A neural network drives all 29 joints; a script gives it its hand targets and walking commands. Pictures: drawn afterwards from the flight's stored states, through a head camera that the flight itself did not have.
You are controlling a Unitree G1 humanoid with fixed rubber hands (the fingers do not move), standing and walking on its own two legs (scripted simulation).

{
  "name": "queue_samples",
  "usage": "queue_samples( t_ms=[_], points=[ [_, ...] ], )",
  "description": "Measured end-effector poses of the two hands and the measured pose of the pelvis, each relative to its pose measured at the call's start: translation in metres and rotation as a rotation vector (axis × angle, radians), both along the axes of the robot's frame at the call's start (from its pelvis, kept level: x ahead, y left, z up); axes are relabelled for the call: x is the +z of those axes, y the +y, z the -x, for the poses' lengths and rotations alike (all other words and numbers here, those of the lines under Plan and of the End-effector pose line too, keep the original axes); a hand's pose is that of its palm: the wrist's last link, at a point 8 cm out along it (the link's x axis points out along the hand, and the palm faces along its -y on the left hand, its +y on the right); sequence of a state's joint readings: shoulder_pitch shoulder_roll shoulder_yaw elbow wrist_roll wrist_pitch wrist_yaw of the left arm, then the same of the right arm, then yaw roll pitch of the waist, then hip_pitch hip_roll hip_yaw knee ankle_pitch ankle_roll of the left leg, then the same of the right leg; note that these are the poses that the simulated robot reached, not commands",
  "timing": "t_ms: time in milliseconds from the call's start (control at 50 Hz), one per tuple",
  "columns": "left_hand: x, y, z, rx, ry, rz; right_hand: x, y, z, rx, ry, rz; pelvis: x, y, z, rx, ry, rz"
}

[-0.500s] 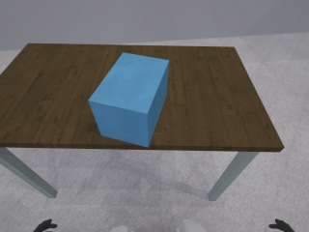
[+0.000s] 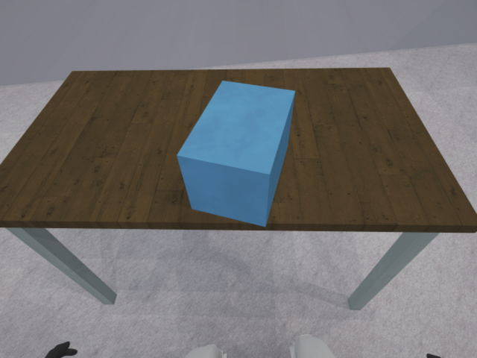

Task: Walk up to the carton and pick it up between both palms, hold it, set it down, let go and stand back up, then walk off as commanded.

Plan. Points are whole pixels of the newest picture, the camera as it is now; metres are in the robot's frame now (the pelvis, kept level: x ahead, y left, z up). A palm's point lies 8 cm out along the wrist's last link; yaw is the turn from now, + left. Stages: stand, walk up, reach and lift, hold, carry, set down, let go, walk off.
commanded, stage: walk up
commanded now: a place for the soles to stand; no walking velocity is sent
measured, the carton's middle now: (243, 150) +0.50 +0.02 +0.05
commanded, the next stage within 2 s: reach and lift in 1.48 s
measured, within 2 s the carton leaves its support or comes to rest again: neither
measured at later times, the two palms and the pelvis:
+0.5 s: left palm out of the picture +0.12 +0.37 -0.07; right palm out of the picture +0.08 -0.29 -0.10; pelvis +0.02 +0.04 +0.00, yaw -3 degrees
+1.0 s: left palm (48, 356) +0.15 +0.35 -0.08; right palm out of the picture +0.11 -0.30 -0.09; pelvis +0.05 +0.03 +0.00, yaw -4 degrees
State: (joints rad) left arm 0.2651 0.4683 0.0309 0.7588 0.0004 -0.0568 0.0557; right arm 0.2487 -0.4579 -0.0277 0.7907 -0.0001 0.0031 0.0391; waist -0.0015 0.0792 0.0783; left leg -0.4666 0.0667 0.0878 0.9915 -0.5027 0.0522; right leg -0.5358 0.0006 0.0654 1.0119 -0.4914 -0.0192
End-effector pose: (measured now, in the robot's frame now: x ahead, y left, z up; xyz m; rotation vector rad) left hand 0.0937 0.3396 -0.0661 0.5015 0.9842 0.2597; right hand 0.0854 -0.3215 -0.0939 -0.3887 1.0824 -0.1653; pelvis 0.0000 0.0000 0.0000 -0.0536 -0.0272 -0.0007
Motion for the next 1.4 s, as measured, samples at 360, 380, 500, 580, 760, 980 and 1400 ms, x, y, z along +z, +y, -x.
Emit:
queue_samples(
  t_ms=[360, 380, 500, 580, 760, 980, 1400],
  points=[
    [-0.004, -0.003, -0.025, -0.043, -0.004, 0.020, 0.002, 0.002, 0.009, -0.073, 0.023, 0.005, 0.001, 0.008, -0.014, -0.056, -0.028, -0.023],
    [-0.003, 0.001, -0.024, -0.039, -0.003, 0.016, 0.001, 0.006, 0.005, -0.066, 0.015, 0.002, 0.001, 0.011, -0.014, -0.051, -0.027, -0.023],
    [-0.006, 0.030, -0.025, -0.024, 0.014, 0.006, -0.007, 0.036, 0.003, -0.049, -0.004, -0.012, -0.004, 0.037, -0.019, -0.047, -0.029, -0.008],
    [-0.008, 0.032, -0.035, -0.033, 0.024, 0.023, 0.001, 0.039, 0.011, -0.071, 0.018, 0.004, 0.001, 0.043, -0.026, -0.059, -0.029, -0.009],
    [-0.023, 0.011, -0.048, -0.044, 0.036, 0.070, 0.013, 0.022, -0.006, -0.073, 0.012, 0.045, 0.001, 0.031, -0.038, -0.064, -0.012, -0.024],
    [-0.017, 0.010, -0.056, -0.046, 0.041, 0.056, 0.009, 0.021, -0.024, -0.061, -0.020, 0.029, 0.001, 0.028, -0.046, -0.065, -0.004, -0.026],
    [-0.012, 0.011, -0.051, -0.044, 0.032, 0.046, 0.004, 0.024, -0.032, -0.059, -0.045, 0.013, 0.000, 0.029, -0.041, -0.063, -0.014, -0.028]
  ],
)
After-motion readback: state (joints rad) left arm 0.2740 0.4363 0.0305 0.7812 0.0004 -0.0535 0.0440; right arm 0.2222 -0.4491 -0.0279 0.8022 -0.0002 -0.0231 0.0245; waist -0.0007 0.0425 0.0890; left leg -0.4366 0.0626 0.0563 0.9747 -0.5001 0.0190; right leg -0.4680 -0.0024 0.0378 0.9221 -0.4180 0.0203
